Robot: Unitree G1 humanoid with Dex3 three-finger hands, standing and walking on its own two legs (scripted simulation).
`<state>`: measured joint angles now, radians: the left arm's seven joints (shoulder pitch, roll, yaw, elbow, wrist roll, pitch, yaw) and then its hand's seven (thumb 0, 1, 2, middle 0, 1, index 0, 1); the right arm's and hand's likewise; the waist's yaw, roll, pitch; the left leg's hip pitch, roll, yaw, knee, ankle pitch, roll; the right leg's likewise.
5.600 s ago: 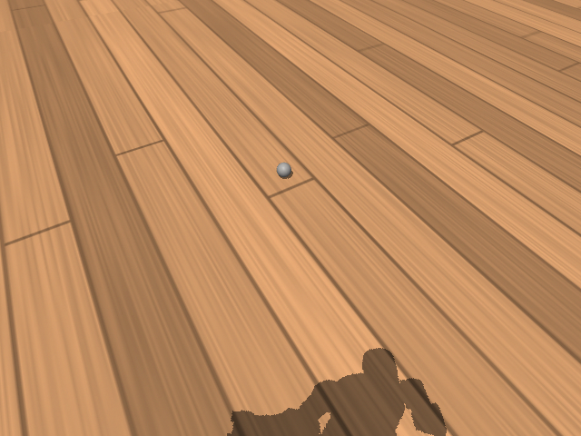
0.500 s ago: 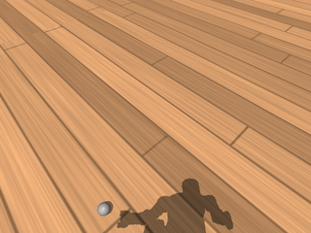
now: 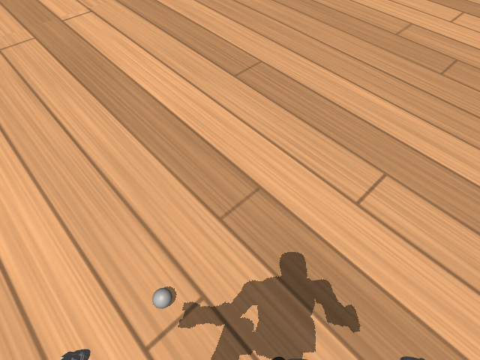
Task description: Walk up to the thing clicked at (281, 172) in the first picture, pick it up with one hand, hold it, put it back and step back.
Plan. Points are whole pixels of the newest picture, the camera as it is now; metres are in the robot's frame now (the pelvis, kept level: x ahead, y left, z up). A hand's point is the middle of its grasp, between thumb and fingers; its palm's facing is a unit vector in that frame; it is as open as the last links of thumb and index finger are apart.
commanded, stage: walk up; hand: left
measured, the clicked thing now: (162, 298) +0.42 +0.31 -0.74
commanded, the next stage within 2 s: none
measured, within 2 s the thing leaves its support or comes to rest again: neither
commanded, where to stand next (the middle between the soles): +0.05 +0.01 m, yaw -1 degrees
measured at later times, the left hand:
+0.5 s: hand out of the picture +0.02 +0.32 -0.17, palm faces -0.09 -0.94 -0.32, open 7.4 cm
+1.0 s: hand out of the picture +0.11 +0.24 -0.15, palm faces -0.03 -0.92 -0.39, open 7.4 cm
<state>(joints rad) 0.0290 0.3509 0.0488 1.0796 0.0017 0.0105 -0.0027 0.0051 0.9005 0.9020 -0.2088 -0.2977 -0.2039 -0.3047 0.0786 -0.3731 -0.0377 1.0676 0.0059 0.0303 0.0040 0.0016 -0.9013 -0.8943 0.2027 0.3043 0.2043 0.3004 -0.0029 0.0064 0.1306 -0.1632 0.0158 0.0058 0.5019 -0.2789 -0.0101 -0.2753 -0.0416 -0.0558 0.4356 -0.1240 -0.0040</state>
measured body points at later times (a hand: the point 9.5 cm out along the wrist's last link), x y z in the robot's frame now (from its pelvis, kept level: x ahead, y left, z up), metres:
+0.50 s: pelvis -0.05 +0.04 +0.00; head -0.01 +0.08 +0.44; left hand +0.03 +0.37 -0.15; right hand -0.03 -0.29 -0.10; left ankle -0.08 +0.16 -0.74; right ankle -0.04 -0.11 -0.70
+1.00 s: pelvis -0.02 -0.01 -0.01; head +0.02 -0.03 +0.43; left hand +0.11 +0.29 -0.12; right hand +0.04 -0.33 -0.14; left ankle +0.02 +0.12 -0.72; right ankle -0.01 -0.12 -0.74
